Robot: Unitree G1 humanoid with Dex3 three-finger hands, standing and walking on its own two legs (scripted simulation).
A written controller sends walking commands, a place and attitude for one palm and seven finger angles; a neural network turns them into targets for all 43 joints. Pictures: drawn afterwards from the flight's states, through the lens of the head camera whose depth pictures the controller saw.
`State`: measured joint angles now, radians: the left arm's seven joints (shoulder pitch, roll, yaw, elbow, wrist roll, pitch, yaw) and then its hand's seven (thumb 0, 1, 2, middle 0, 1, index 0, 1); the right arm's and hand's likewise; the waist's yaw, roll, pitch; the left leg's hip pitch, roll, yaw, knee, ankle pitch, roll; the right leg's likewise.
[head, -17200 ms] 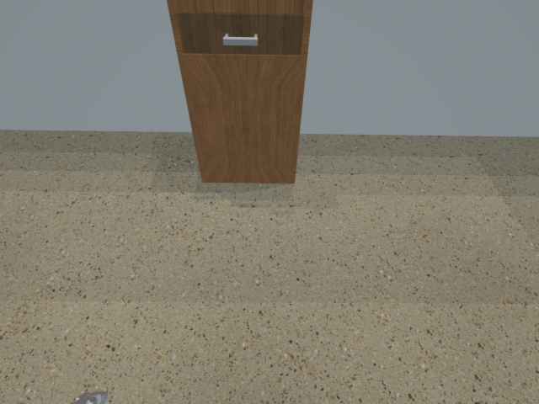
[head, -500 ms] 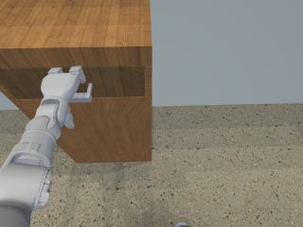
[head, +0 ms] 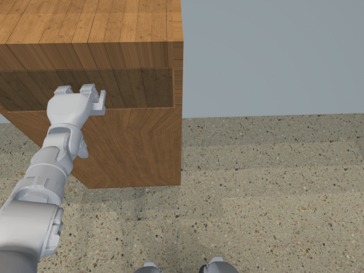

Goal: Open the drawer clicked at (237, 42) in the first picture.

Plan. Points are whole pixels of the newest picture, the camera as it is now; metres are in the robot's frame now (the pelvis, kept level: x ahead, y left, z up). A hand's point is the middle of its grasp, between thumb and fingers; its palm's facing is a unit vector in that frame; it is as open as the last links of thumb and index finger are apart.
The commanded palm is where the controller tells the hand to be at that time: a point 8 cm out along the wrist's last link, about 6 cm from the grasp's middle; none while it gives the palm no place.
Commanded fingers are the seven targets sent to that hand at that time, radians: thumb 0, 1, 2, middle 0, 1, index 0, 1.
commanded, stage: lower the fingers behind the handle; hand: left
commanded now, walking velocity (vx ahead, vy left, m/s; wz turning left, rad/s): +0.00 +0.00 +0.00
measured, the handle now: (79, 102) +0.50 +0.24 +0.04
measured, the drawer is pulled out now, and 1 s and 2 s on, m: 0.00 0.00 0.09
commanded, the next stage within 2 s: close the thumb around the handle in 0.24 s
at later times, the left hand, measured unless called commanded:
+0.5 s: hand (80, 122) +0.46 +0.24 +0.01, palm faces -0.04 -0.03 -1.00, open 13.1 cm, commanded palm +0.45 +0.23 +0.07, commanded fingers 0.00 0.00 0.52 -0.34 -1.25 -0.34 -1.25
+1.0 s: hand (83, 122) +0.46 +0.23 +0.01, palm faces -0.06 -0.03 -1.00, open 5.4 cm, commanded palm +0.44 +0.23 +0.07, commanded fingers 0.00 0.90 0.90 -0.40 -1.35 -0.40 -1.35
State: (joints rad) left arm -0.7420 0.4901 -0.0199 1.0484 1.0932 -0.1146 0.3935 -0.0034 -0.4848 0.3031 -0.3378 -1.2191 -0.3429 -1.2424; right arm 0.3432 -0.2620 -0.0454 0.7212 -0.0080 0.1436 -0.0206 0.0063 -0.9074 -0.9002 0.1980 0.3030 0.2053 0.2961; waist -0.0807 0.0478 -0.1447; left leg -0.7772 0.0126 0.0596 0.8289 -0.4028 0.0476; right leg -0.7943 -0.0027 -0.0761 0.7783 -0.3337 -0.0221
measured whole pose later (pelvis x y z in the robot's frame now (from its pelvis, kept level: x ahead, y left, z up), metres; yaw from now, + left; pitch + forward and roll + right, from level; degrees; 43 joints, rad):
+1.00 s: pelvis +0.01 +0.00 +0.00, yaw +0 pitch +20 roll -1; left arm -0.69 0.49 -0.01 1.00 1.10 -0.15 0.36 0.00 0.76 0.84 -0.41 -1.34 -0.40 -1.33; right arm 0.33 -0.26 -0.05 0.69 -0.01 0.15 -0.03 0.00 -0.91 -0.90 0.20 0.30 0.21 0.30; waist -0.07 0.05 -0.15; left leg -0.74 0.01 0.07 0.81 -0.41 0.04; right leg -0.76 0.00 -0.07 0.77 -0.35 -0.02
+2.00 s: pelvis +0.04 +0.00 +0.02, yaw -1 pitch +14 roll -1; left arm -0.16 0.39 -0.04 0.45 1.05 -0.04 0.34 -0.01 0.75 0.84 -0.42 -1.35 -0.42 -1.35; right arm 0.20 -0.25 -0.05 0.61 0.00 0.15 -0.01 0.01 -0.91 -0.90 0.20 0.30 0.20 0.30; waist 0.01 0.05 -0.13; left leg -0.54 0.01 0.08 0.71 -0.42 0.04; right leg -0.58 0.01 -0.04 0.69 -0.36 -0.02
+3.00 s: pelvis +0.02 -0.02 +0.01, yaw -1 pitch +10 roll +1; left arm 0.30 0.38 0.00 0.08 1.04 -0.07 0.39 -0.01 0.75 0.83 -0.37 -1.35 -0.42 -1.35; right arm 0.12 -0.24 -0.04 0.61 -0.03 0.09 -0.02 0.01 -0.91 -0.90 0.20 0.30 0.20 0.30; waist 0.05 0.05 -0.11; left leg -0.51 0.01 0.08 0.75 -0.42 0.02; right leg -0.57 0.01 -0.05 0.77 -0.38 -0.04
